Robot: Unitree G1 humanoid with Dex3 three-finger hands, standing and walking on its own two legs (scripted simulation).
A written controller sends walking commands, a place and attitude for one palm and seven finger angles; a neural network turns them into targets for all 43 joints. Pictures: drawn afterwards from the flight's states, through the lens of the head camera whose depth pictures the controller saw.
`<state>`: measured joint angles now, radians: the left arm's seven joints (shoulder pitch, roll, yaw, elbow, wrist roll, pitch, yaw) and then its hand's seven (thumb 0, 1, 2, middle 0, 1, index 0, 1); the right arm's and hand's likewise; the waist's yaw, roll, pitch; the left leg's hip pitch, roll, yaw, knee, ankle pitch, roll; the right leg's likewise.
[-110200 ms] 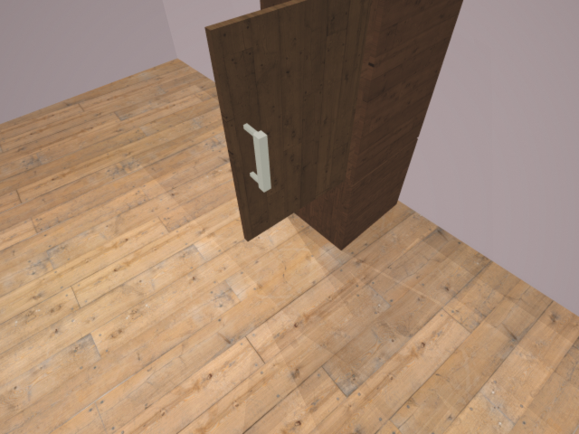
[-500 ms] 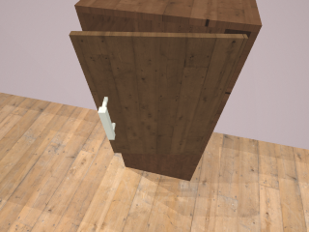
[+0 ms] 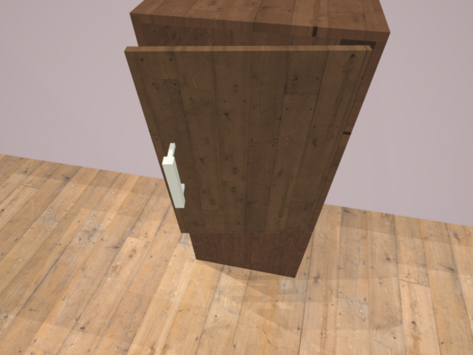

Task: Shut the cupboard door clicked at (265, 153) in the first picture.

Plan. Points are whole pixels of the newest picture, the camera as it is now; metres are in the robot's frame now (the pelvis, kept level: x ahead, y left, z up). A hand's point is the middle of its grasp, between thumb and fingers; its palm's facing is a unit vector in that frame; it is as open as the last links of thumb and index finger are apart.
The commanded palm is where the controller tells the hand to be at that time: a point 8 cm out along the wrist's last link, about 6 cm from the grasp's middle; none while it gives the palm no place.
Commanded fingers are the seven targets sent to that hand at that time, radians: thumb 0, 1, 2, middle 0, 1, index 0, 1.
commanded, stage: come to a stop and stand still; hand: left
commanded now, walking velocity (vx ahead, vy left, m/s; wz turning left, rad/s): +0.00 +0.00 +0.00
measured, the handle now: (176, 176) +0.48 +0.17 -0.02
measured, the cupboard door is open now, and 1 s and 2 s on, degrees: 11 11 11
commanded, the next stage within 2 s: look again from close up in 1.72 s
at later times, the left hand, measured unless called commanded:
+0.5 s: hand out of the picture -0.06 +0.29 -0.17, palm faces +0.00 -0.98 -0.22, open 7.4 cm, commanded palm none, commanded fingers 0.00 0.90 0.90 -0.20 -0.30 -0.20 -0.30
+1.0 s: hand out of the picture -0.15 +0.26 -0.19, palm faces +0.04 -0.99 -0.14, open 7.4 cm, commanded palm none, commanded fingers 0.00 0.90 0.90 -0.20 -0.30 -0.20 -0.30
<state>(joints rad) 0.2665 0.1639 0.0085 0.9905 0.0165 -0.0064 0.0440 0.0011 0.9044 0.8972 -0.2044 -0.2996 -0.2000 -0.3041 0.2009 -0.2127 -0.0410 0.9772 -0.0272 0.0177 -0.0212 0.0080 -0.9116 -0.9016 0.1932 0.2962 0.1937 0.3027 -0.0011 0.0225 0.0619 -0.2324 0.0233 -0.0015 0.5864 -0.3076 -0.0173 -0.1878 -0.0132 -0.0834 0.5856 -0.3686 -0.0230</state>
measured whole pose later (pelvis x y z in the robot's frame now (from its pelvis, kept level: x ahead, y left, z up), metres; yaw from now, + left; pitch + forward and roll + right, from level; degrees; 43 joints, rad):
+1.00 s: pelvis -0.14 +0.10 +0.00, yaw -2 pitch -4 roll -1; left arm 0.35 0.12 0.04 1.07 0.03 0.05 0.04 0.00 0.91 0.90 -0.20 -0.30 -0.20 -0.30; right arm 0.34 -0.12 -0.03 1.08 -0.02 0.03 -0.02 0.01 -0.91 -0.90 0.19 0.30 0.19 0.30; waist 0.00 -0.03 0.01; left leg -0.29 -0.05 0.07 0.56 -0.20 0.10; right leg -0.39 -0.04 0.02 0.82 -0.34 0.02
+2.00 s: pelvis -0.19 +0.11 +0.01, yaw -4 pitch -1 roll +0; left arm 0.37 0.10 0.00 1.11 0.02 -0.01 0.04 0.00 0.91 0.90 -0.20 -0.30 -0.19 -0.30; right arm 0.27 -0.13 -0.01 1.13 -0.02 0.01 -0.02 0.01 -0.92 -0.90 0.19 0.30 0.19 0.30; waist 0.00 -0.01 0.03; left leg -0.25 -0.04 0.05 0.39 -0.13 0.05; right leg -0.18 -0.02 -0.03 0.42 -0.23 0.01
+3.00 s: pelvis -0.07 +0.04 +0.01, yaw +4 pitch +1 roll +0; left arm 0.41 0.09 0.03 1.09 0.03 -0.05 0.03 0.00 0.91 0.90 -0.20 -0.30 -0.19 -0.30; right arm 0.27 -0.18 -0.06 1.10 -0.04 0.01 -0.02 0.01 -0.91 -0.90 0.19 0.30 0.19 0.30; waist 0.00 0.00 0.03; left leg -0.52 0.07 0.09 1.02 -0.36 0.01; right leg -0.04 0.02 -0.18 0.38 -0.37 -0.07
